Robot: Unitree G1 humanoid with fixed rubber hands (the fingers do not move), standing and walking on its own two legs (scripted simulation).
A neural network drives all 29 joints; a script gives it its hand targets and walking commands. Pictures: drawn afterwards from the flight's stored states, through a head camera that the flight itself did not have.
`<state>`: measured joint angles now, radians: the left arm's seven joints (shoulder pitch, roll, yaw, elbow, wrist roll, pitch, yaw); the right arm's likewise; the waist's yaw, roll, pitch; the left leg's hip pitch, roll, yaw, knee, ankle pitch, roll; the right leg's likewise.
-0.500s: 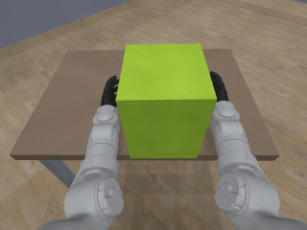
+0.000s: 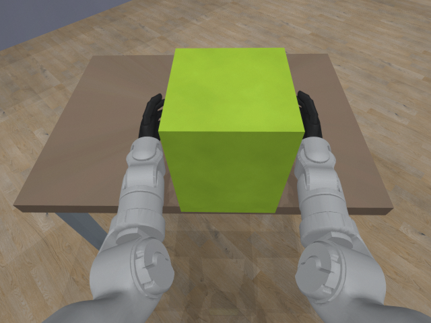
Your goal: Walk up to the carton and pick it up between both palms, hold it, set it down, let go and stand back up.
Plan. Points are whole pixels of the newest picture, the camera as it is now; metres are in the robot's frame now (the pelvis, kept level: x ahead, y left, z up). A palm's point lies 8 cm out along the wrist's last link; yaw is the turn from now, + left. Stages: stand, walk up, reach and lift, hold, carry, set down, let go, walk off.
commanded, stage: set down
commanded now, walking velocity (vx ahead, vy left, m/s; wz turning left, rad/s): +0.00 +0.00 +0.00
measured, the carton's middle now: (228, 136) +0.46 +0.01 +0.08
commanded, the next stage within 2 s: none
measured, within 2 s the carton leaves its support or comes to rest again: neither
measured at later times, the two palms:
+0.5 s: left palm (151, 139) +0.43 +0.16 +0.09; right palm (309, 134) +0.44 -0.13 +0.11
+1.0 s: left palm (113, 132) +0.42 +0.22 +0.13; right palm (327, 118) +0.44 -0.16 +0.14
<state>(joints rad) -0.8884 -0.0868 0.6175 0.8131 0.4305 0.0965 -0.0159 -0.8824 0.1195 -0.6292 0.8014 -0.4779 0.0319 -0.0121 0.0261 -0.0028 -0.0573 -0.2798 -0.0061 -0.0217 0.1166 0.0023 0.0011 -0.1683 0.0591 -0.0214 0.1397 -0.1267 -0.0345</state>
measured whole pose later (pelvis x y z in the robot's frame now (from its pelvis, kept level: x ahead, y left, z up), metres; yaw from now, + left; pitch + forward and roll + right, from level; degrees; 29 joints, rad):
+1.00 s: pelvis -0.03 +0.02 -0.01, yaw -3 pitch +21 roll -1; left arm -0.93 0.27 0.08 0.91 -0.27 0.30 0.16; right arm -1.09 -0.30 0.03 1.07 0.27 0.23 -0.10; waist 0.08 0.03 -0.28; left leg -0.60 -0.01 0.03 0.22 0.02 0.02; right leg -0.53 0.05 0.01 0.29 -0.12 -0.03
